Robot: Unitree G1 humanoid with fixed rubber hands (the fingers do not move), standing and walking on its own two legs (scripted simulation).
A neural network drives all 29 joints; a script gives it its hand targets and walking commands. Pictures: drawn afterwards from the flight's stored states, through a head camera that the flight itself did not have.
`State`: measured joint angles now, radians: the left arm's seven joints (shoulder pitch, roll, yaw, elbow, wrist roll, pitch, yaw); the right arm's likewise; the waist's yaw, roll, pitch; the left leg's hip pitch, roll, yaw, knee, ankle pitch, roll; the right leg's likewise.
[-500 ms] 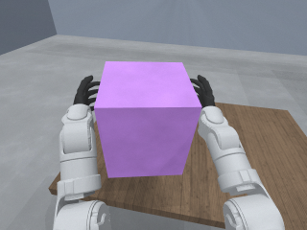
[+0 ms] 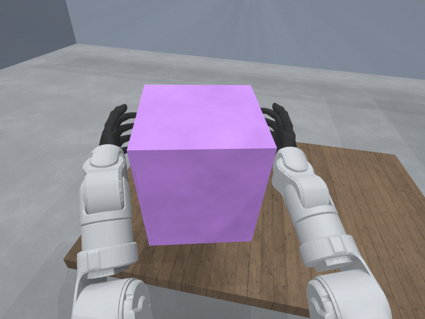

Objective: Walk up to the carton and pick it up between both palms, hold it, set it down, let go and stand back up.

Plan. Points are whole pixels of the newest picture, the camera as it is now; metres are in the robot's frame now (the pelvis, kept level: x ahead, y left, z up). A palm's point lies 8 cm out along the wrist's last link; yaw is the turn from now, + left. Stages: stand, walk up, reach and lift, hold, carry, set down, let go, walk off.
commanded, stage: hold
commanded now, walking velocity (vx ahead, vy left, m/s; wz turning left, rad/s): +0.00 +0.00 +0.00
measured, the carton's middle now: (199, 165) +0.39 -0.02 +0.16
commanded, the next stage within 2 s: none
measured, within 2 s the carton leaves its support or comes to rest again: neither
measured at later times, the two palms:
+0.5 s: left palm (112, 147) +0.37 +0.14 +0.23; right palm (279, 148) +0.35 -0.16 +0.22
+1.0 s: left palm (106, 143) +0.37 +0.14 +0.24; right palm (278, 145) +0.35 -0.16 +0.22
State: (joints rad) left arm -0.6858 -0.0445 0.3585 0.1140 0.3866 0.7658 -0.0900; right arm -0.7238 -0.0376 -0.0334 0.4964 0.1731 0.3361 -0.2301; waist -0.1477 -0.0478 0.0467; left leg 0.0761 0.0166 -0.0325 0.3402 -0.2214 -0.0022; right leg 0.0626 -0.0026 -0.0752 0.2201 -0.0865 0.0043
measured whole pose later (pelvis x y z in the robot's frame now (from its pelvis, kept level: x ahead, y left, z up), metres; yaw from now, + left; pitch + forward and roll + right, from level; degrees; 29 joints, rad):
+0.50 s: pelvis +0.00 +0.00 +0.00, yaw +0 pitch -11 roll -1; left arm -0.71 -0.03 0.36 0.14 0.39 0.77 -0.10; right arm -0.73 -0.02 -0.06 0.51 0.14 0.33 -0.22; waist -0.14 -0.04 0.06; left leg 0.08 0.01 -0.03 0.32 -0.21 0.00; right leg 0.06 -0.01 -0.08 0.22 -0.09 0.00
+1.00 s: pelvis +0.00 +0.00 +0.00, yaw +0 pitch -12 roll -1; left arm -0.75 -0.03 0.38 0.18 0.40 0.79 -0.10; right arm -0.76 -0.01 -0.08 0.55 0.12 0.34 -0.21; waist -0.12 -0.04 0.05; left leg 0.09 0.01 -0.02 0.32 -0.21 0.00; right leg 0.06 -0.01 -0.07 0.24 -0.09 0.01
